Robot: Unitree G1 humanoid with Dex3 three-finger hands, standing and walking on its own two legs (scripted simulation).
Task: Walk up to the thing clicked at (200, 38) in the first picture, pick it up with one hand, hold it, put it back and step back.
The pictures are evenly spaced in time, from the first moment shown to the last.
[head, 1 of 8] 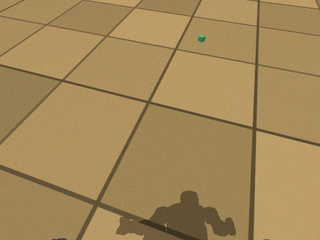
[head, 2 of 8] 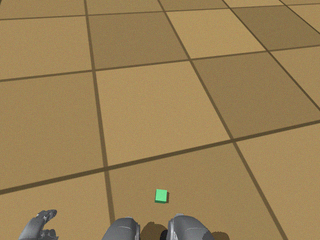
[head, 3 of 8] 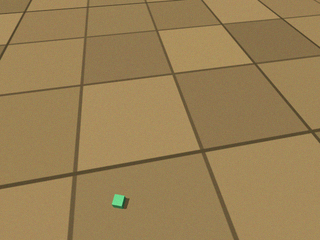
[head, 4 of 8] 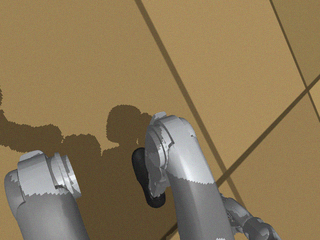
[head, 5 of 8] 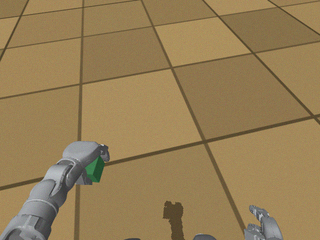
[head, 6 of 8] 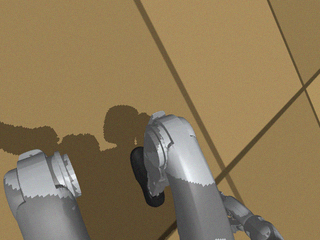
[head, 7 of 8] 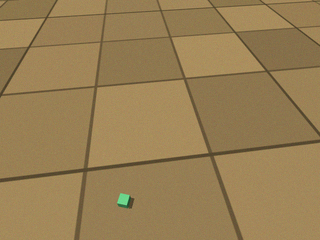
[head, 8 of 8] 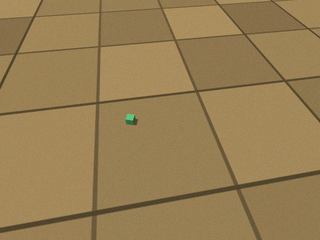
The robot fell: no
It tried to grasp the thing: yes
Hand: left
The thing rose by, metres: 0.69
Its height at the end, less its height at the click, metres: +0.00
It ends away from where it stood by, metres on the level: 0.02
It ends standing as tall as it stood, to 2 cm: yes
